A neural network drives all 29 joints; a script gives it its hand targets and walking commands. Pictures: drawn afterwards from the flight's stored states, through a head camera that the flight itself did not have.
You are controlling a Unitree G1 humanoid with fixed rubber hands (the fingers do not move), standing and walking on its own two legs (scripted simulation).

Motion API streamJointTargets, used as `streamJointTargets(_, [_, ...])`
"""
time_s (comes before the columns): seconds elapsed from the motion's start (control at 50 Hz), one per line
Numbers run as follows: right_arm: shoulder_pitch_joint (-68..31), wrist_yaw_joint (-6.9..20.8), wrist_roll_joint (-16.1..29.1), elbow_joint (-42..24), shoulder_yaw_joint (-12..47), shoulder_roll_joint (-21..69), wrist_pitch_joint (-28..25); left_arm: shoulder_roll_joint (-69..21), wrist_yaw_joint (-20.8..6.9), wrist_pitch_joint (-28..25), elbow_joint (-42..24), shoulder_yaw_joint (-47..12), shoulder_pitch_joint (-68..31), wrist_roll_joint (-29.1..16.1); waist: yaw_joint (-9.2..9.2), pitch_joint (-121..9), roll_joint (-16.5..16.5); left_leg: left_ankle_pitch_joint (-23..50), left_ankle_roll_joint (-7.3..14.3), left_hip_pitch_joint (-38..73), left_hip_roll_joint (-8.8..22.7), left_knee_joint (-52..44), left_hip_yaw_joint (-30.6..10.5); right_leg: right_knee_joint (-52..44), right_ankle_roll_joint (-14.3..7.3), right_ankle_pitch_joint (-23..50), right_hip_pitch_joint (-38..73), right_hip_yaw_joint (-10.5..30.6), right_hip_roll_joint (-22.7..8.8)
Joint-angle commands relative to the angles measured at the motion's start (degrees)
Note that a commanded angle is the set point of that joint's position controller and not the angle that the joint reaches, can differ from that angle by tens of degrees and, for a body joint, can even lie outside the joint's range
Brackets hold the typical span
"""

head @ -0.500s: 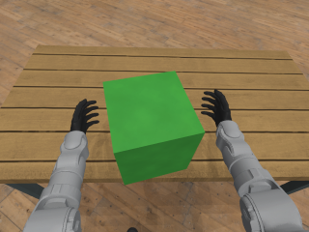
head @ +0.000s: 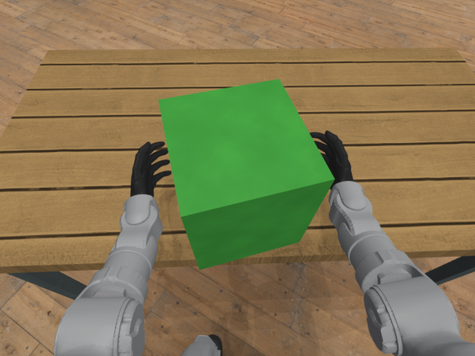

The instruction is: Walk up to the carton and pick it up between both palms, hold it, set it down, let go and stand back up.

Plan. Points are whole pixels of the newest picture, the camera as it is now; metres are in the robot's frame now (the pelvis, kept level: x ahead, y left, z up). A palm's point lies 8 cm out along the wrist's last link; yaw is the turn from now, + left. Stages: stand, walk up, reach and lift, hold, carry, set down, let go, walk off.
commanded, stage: reach and lift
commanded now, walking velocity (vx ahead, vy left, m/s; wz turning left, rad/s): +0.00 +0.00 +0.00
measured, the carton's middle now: (237, 179) +0.42 +0.07 +0.02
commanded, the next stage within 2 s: none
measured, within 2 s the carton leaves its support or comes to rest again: neither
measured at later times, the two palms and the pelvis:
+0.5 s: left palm (151, 187) +0.38 +0.22 +0.03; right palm (320, 178) +0.43 -0.07 +0.04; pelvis +0.02 +0.00 +0.01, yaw +1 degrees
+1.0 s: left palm (151, 192) +0.37 +0.22 +0.02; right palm (320, 181) +0.43 -0.07 +0.03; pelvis +0.02 -0.01 +0.01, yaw +1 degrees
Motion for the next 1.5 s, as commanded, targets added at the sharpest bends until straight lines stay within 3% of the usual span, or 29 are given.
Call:
streamJointTargets(0.0, [-29.35, 0.37, -2.47, -12.72, -2.62, -5.73, -3.60, 3.36, 0.51, -2.94, -13.89, -0.31, -24.11, 1.73, 0.88, -41.45, 0.41, 18.97, -4.11, 44.14, -0.36, 0.92, -0.83, -6.68, 2.35, 8.74, 5.57, 1.66, -0.85])
streamJointTargets(0.12, [-29.32, 0.45, -7.45, -12.08, -5.05, -0.94, -4.37, -2.87, 1.05, -3.04, -15.87, 0.11, -24.20, 5.02, 0.55, -40.39, 1.53, 21.68, -4.69, 46.49, -0.41, 0.82, -1.18, -7.31, 2.06, 11.22, 6.52, 1.63, -0.87])
streamJointTargets(0.22, [-29.80, 0.56, -14.79, -10.41, -7.60, 8.59, -6.15, -12.11, 0.06, -3.44, -15.97, 1.05, -24.66, 10.71, -0.27, -39.36, 1.92, 25.25, -4.87, 48.33, -0.74, 0.81, -0.19, -8.64, 1.66, 14.85, 8.91, 1.08, -0.95])
streamJointTargets(0.36, [-30.47, 4.69, -31.88, -6.19, -10.34, 38.16, -10.55, -35.73, -5.76, -6.55, -6.38, -0.25, -25.91, 21.89, -1.12, -34.80, 1.39, 27.95, -4.08, 47.22, -1.50, -1.13, 3.20, -9.45, 2.23, 22.52, 15.37, -0.73, -1.52])
streamJointTargets(0.44, [-29.35, 6.01, -36.49, -3.46, -9.53, 43.29, -13.77, -38.83, -6.44, -9.61, -1.03, -1.34, -25.40, 23.70, 0.01, -33.73, 1.77, 30.76, -4.41, 46.34, -0.88, -1.89, 3.79, -8.81, 2.30, 23.69, 16.39, -1.98, -1.58])
streamJointTargets(0.58, [-28.41, 5.16, -37.35, 2.37, -8.39, 43.43, -14.89, -38.42, -6.32, -10.90, 4.28, -0.19, -24.28, 24.10, 0.74, -28.89, 0.36, 30.11, -4.10, 44.36, -0.57, -3.74, 4.39, -10.60, 1.93, 21.63, 16.65, -1.67, -1.44])
streamJointTargets(0.82, [-30.43, 4.68, -38.58, 4.15, -7.53, 47.37, -15.34, -40.31, -6.02, -12.49, 5.04, -1.13, -26.66, 23.71, 2.09, -32.73, 0.31, 26.59, -3.45, 40.97, -0.76, -4.24, 5.85, -11.27, 1.36, 16.58, 15.55, -1.21, -1.33])
streamJointTargets(0.98, [-30.66, 3.82, -38.64, 5.96, -7.16, 49.71, -15.16, -39.94, -7.25, -12.77, 7.62, -0.55, -27.90, 23.42, 1.68, -30.12, -1.05, 21.99, -2.33, 36.01, -1.42, -3.96, 5.87, -9.90, 2.16, 15.25, 16.66, -0.95, -1.74])
streamJointTargets(1.48, [-34.25, 1.41, -34.48, 8.57, -1.22, 53.51, -15.81, -40.24, -9.73, -14.43, 12.56, -4.38, -32.42, 19.36, 0.00, -29.96, -0.23, 18.34, -1.74, 29.00, -2.65, -0.26, 4.64, -5.11, 4.53, 20.99, 18.49, 0.35, -2.41])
